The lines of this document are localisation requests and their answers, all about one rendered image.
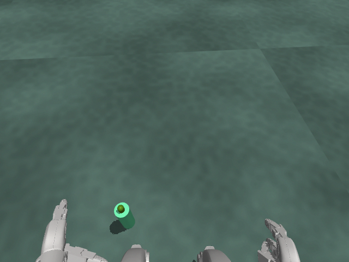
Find left robot arm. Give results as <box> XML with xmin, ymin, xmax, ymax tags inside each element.
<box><xmin>35</xmin><ymin>250</ymin><xmax>67</xmax><ymax>262</ymax></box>

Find right robot hand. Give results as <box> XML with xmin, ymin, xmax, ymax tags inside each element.
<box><xmin>257</xmin><ymin>219</ymin><xmax>300</xmax><ymax>262</ymax></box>

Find left robot hand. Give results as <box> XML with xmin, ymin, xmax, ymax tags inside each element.
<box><xmin>41</xmin><ymin>199</ymin><xmax>108</xmax><ymax>262</ymax></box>

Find bottle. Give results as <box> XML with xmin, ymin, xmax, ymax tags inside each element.
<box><xmin>114</xmin><ymin>203</ymin><xmax>135</xmax><ymax>229</ymax></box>

